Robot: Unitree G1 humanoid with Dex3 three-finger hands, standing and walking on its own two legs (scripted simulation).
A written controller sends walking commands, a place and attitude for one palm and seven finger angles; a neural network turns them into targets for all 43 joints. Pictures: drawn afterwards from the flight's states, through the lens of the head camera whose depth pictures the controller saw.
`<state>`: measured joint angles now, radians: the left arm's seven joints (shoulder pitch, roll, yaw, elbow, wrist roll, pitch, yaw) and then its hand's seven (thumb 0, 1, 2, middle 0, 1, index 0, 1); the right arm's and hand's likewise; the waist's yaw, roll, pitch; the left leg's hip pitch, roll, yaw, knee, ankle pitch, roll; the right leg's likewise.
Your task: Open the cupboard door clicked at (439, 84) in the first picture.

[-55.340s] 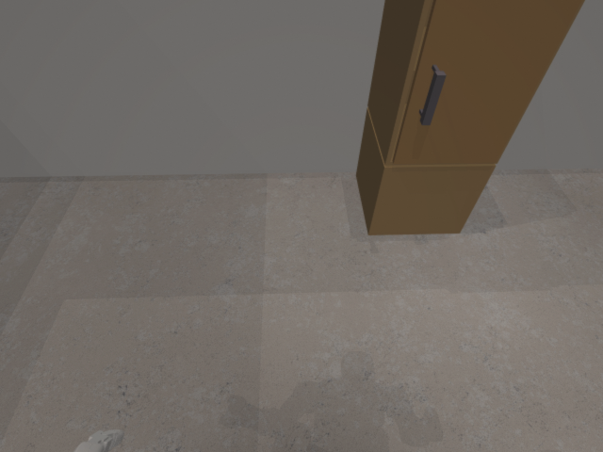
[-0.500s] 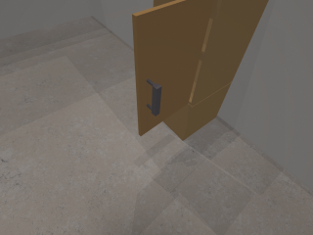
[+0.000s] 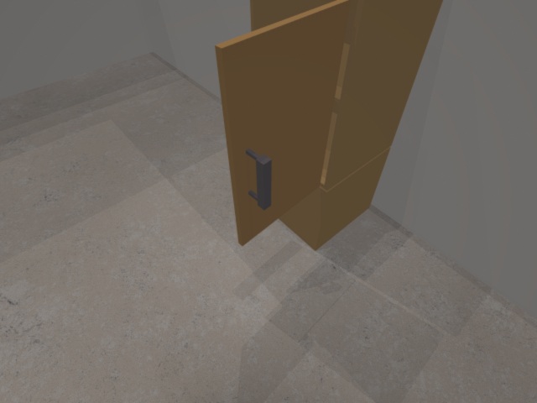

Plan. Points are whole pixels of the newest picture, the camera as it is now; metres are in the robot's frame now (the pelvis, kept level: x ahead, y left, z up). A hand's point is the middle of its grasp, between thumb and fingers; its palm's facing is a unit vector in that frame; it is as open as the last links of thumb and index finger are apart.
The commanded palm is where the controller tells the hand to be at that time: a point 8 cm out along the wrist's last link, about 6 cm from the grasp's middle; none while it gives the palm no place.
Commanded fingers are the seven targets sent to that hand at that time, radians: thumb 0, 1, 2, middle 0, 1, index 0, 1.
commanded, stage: let the arm hang, fingers relaxed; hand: left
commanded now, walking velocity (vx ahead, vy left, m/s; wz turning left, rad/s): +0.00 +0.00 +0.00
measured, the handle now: (257, 179) +0.62 +0.06 -0.08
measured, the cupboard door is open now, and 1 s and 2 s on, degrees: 93 93 93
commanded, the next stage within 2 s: look to check the result in 0.22 s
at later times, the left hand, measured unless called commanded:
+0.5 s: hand out of the picture +0.01 +0.17 -0.17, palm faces +0.02 -0.98 -0.21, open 7.4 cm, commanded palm none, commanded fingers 0.00 0.90 0.90 -0.20 -0.30 -0.20 -0.30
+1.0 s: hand out of the picture +0.05 +0.17 -0.17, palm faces +0.01 -0.97 -0.24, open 7.4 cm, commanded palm none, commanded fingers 0.00 0.90 0.90 -0.20 -0.30 -0.20 -0.30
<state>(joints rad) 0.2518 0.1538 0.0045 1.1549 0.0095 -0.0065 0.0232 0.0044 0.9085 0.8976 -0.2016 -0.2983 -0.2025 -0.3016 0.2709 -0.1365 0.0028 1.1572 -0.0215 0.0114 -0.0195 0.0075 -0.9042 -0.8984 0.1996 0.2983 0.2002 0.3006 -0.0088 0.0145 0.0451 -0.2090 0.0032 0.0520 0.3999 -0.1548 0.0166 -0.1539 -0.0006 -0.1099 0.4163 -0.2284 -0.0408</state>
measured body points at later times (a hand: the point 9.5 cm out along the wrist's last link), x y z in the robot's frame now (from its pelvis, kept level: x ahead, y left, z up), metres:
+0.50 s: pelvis +0.01 -0.01 +0.00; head +0.03 -0.02 +0.45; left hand +0.01 +0.22 -0.16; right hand +0.00 -0.23 -0.17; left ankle +0.04 +0.11 -0.74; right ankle +0.00 -0.09 -0.74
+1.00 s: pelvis +0.02 -0.02 +0.00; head +0.04 -0.03 +0.45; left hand +0.05 +0.22 -0.15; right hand +0.04 -0.26 -0.16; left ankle +0.04 +0.11 -0.74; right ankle +0.00 -0.09 -0.74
